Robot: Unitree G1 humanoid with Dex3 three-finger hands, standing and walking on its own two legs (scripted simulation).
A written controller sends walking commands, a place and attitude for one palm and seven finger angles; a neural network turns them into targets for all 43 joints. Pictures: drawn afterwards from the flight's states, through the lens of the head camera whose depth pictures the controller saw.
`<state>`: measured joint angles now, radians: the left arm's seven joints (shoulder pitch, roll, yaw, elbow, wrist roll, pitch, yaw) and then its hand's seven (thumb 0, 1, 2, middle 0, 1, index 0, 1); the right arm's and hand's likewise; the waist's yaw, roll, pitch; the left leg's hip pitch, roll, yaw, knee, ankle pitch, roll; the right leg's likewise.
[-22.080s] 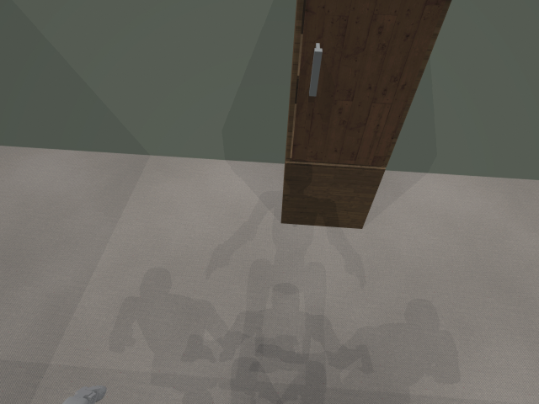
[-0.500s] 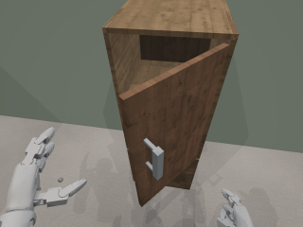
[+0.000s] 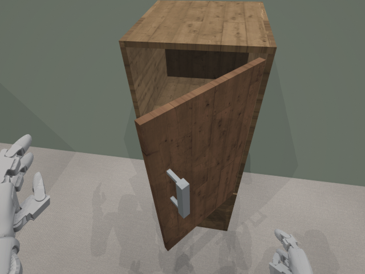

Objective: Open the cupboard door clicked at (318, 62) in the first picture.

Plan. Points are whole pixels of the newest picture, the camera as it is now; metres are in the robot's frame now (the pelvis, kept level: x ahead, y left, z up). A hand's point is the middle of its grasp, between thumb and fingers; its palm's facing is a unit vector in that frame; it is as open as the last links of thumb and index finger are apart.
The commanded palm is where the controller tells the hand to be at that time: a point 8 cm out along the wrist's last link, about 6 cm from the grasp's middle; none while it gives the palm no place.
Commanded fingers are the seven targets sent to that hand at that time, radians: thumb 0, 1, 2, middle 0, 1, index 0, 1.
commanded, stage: draw the hand back to the body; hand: left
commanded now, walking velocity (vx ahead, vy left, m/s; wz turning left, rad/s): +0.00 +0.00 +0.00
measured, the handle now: (177, 193) +0.29 +0.06 +0.02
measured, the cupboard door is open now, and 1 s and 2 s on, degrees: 50 50 50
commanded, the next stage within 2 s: step back with the hand held close in 0.18 s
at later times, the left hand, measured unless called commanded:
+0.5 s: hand (45, 200) +0.18 +0.26 +0.15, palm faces +0.40 -0.79 -0.47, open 7.4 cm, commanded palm +0.12 +0.29 +0.17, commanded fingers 0.00 0.90 0.90 -0.20 -0.30 -0.20 -0.30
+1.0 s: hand out of the picture +0.09 +0.29 +0.15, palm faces +0.44 -0.75 -0.50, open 7.4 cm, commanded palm +0.03 +0.32 +0.17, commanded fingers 0.00 0.90 0.90 -0.20 -0.30 -0.20 -0.30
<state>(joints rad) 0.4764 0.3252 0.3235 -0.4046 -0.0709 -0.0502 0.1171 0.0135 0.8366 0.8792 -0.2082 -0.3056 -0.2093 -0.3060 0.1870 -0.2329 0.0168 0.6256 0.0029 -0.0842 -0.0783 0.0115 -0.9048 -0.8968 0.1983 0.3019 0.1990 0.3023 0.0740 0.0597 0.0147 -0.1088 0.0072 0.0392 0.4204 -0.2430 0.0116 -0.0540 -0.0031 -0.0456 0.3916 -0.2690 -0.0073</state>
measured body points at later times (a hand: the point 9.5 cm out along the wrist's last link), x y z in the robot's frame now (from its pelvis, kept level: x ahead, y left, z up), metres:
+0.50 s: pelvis -0.02 -0.01 +0.00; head -0.02 -0.02 +0.45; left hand +0.15 +0.30 +0.18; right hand +0.17 -0.24 -0.08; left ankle -0.01 +0.11 -0.74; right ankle -0.03 -0.11 -0.74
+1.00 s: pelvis -0.10 +0.02 -0.02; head -0.09 +0.03 +0.43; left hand +0.06 +0.33 +0.18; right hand +0.07 -0.21 -0.09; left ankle -0.01 +0.11 -0.74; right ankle -0.03 -0.11 -0.74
